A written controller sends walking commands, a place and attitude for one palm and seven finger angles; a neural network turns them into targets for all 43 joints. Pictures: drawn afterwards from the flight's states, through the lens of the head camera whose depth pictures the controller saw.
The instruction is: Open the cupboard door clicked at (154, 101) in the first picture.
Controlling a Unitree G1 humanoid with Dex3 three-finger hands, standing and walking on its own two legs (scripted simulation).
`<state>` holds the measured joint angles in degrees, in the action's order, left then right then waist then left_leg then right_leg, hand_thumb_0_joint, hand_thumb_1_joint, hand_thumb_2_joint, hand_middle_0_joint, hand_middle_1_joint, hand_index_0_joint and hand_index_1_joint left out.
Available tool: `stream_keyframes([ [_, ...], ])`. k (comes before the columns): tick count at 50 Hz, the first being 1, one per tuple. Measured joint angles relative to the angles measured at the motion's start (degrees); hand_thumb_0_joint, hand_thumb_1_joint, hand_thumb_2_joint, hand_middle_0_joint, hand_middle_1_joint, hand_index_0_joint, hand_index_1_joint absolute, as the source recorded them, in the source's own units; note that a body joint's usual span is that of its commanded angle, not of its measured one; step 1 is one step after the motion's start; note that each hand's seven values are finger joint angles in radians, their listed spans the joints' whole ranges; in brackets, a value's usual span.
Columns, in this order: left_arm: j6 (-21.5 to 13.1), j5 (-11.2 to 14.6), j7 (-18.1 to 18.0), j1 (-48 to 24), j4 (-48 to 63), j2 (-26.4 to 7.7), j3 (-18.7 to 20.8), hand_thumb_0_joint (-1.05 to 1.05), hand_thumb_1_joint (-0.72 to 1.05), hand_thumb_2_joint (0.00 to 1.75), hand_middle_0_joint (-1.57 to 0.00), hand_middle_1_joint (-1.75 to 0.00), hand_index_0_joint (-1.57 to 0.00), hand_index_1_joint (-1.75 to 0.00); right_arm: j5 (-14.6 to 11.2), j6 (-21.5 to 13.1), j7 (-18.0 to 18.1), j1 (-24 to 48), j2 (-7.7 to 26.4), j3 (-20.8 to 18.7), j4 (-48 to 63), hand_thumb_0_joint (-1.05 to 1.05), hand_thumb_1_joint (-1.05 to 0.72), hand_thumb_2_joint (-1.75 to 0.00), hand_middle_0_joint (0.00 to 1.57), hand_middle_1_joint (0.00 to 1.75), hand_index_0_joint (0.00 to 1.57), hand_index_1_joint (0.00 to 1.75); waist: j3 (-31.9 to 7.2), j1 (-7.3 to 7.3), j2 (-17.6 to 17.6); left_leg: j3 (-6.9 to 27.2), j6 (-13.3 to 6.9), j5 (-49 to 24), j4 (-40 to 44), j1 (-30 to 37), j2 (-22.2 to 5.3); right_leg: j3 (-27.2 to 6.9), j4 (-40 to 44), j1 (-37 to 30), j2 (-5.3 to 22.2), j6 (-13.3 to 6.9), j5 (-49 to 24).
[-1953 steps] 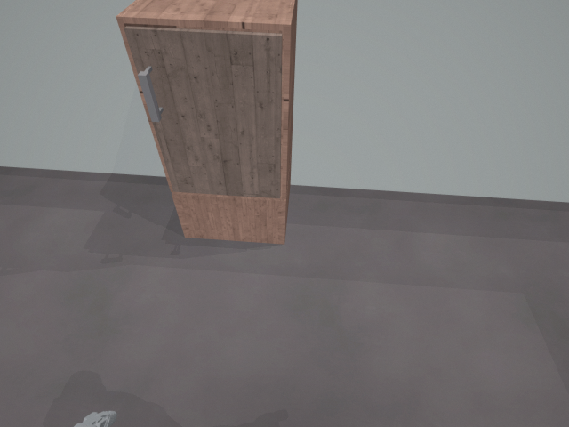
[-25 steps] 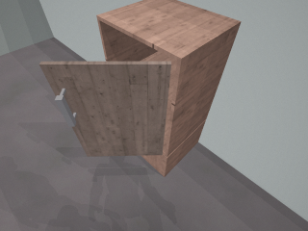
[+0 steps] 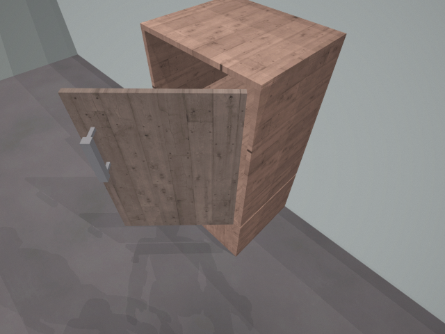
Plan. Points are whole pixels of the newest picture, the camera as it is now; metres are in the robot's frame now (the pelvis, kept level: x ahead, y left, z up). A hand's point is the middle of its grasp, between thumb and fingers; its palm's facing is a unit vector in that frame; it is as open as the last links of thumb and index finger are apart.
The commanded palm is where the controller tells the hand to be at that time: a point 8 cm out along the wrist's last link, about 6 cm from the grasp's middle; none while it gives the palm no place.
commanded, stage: shuffle to correct the standing spot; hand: left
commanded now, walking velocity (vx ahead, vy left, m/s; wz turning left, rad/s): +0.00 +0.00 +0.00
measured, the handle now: (98, 155) +0.52 +0.36 -0.04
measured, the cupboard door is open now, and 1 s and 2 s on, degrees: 46 46 46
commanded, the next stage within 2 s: come to a stop and stand still in 0.44 s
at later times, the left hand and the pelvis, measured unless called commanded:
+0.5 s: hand out of the picture -0.04 +0.25 -0.19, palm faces +0.14 -0.96 -0.23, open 7.3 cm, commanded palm none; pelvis -0.01 +0.06 -0.01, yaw +4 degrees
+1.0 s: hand out of the picture -0.01 +0.26 -0.18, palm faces +0.06 -0.98 -0.20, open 7.2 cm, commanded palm none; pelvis -0.01 +0.09 -0.01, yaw +3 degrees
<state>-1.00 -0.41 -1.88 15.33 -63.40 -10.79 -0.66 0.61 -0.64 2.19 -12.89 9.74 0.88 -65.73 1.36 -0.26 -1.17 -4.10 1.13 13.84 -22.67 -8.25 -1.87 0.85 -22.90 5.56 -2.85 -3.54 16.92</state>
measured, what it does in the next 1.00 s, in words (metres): steps on the spot: left foot, then right foot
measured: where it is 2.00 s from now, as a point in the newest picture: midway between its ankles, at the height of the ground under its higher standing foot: outside the picture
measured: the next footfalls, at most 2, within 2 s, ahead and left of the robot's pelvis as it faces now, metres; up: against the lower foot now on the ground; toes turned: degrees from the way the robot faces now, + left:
left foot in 0.52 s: +0.05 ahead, +0.21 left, +0.00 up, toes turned +7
right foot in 0.80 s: +0.01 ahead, +0.01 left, +0.00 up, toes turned +3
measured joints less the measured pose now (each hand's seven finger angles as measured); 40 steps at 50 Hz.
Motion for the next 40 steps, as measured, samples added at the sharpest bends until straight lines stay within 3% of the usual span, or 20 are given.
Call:
stream_keyframes([
  [8, 0.06, -0.02, -0.05, 0.31, 0.05, 0.44, 0.07, 0.00, 0.91, 0.90, -0.20, -0.30, -0.20, -0.30, -0.02, 0.14, -0.07, -0.52, -0.41, -0.06, 0.13, 0.00, -0.91, -0.90, 0.20, 0.30, 0.20, 0.30, 0.07, -0.07, 0.04, 0.19, -0.16, -0.11, -0.35, -0.61, 0.19, 0.22, -0.28, 0.49, 0.20, 0.13, -0.07],
  [13, 0.60, -0.24, -0.36, 0.29, 1.51, 1.02, 1.09, 0.00, 0.91, 0.90, -0.20, -0.30, -0.20, -0.30, -0.03, 1.50, -0.24, -1.36, -0.12, -0.80, 1.71, 0.00, -0.91, -0.90, 0.20, 0.30, 0.20, 0.30, 0.47, -0.29, 0.63, 0.82, -0.47, 1.53, -5.33, -3.54, 0.70, 1.34, -3.91, 2.26, 0.95, 0.35, 1.79],
  [19, 0.86, -1.10, -1.00, 1.02, 3.78, 0.64, 2.90, 0.00, 0.91, 0.90, -0.20, -0.30, -0.20, -0.30, -0.11, 3.79, -0.84, -0.69, 0.46, -2.36, 3.97, 0.01, -0.91, -0.90, 0.20, 0.30, 0.20, 0.30, 2.03, -1.88, -0.82, 1.83, -0.11, 13.71, -25.14, -12.33, 2.02, 2.64, -6.40, 2.81, 4.20, 1.58, 3.16],
  [23, 1.51, -1.38, -0.66, 1.98, 4.05, -0.72, 3.55, 0.00, 0.91, 0.90, -0.20, -0.30, -0.20, -0.30, -0.34, 3.32, -1.58, 1.22, 0.63, -2.97, 6.87, 0.01, -0.91, -0.90, 0.20, 0.30, 0.20, 0.30, 3.01, -2.29, -3.07, 1.80, 0.24, 8.96, -19.36, -12.61, 1.51, 1.81, -8.35, 4.01, 7.25, 3.86, 3.82],
  [26, 2.55, -1.14, -0.20, 2.77, 4.17, -1.47, 3.87, 0.00, 0.91, 0.90, -0.20, -0.30, -0.20, -0.30, -0.06, 1.64, -1.76, 1.48, 1.41, -3.11, 9.27, 0.01, -0.91, -0.90, 0.20, 0.30, 0.20, 0.30, 2.66, -1.74, -2.93, 1.26, -0.77, -0.71, -9.35, -9.30, 0.76, 1.32, -14.89, 7.23, 8.73, 4.93, 6.97],
  [29, 4.40, -1.02, -0.51, 0.83, 4.33, -2.77, 4.52, 0.00, 0.91, 0.90, -0.20, -0.30, -0.20, -0.30, 0.40, 1.61, -1.61, 2.27, 0.52, -2.95, 10.28, 0.00, -0.91, -0.90, 0.20, 0.30, 0.20, 0.30, 3.13, -1.64, -4.02, -0.05, -1.86, 0.81, -12.49, -11.26, 2.37, -1.14, -30.56, 14.30, 8.47, 3.33, 16.03],
  [32, 4.12, -1.12, -0.47, -1.01, 4.93, -3.05, 4.62, 0.00, 0.91, 0.90, -0.20, -0.30, -0.20, -0.30, 0.93, 1.62, -1.35, 1.96, -0.62, -2.21, 10.41, 0.00, -0.91, -0.90, 0.20, 0.30, 0.20, 0.30, 2.46, -1.07, -3.13, -0.04, -2.39, 0.09, -10.33, -11.14, 2.93, 0.00, -38.27, 18.58, 6.98, 2.63, 13.73],
  [35, 2.80, -1.06, -0.02, -1.73, 5.77, -2.37, 3.96, 0.00, 0.91, 0.90, -0.20, -0.30, -0.20, -0.30, 1.23, 1.11, -0.72, 1.23, -1.38, -1.98, 9.46, 0.00, -0.92, -0.90, 0.20, 0.30, 0.20, 0.30, 1.29, -0.58, -1.87, 0.26, -2.81, -1.90, -6.94, -10.12, 3.36, 1.38, -32.24, 17.24, 5.83, 2.83, 11.65],
  [38, 1.92, -0.80, 0.23, -1.66, 5.80, -1.01, 3.01, 0.00, 0.91, 0.90, -0.20, -0.30, -0.19, -0.30, 1.33, 0.82, -0.59, 0.47, -1.15, -1.90, 8.43, 0.00, -0.94, -0.90, 0.20, 0.30, 0.21, 0.30, 0.04, 0.05, -0.94, 0.11, -2.82, -2.65, -5.26, -9.33, 3.53, 1.68, -20.01, 12.63, 4.71, 3.01, 9.83],
  [40, 1.34, -0.77, 0.32, -1.48, 5.50, -0.11, 2.47, 0.00, 0.91, 0.90, -0.20, -0.30, -0.19, -0.30, 1.07, 0.83, -0.57, -0.09, -1.16, -1.85, 7.63, 0.00, -0.94, -0.90, 0.20, 0.30, 0.21, 0.30, -0.41, 0.27, -0.81, -0.20, -2.45, -2.15, -6.02, -9.39, 3.53, 1.30, -10.95, 8.98, 4.16, 2.54, 3.71],
])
